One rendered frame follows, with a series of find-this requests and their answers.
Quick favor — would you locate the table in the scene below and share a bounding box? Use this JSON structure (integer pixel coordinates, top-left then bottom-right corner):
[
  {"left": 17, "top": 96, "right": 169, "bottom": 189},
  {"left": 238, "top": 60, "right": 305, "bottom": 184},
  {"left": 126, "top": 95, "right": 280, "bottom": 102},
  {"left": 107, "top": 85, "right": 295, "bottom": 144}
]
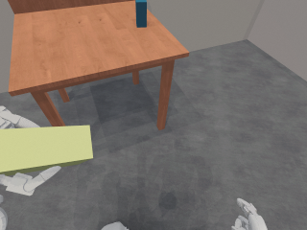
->
[{"left": 8, "top": 0, "right": 190, "bottom": 130}]

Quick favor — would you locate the left robot hand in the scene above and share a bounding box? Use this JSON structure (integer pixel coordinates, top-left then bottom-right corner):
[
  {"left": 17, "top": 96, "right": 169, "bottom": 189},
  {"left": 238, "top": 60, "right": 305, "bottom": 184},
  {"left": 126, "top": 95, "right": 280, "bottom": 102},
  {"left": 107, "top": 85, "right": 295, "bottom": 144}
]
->
[{"left": 0, "top": 105, "right": 61, "bottom": 196}]

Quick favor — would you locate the sponge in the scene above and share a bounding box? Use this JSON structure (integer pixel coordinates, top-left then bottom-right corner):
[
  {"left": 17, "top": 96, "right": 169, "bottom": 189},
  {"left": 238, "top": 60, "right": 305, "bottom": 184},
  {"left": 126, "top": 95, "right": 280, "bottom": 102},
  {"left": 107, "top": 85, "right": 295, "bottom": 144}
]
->
[{"left": 0, "top": 125, "right": 93, "bottom": 176}]

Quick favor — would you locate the right robot hand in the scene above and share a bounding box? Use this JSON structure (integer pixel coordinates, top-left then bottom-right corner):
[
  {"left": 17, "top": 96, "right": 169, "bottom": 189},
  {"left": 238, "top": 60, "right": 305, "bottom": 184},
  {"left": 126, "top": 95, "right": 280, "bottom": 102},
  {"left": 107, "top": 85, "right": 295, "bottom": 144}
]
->
[{"left": 231, "top": 198, "right": 268, "bottom": 230}]

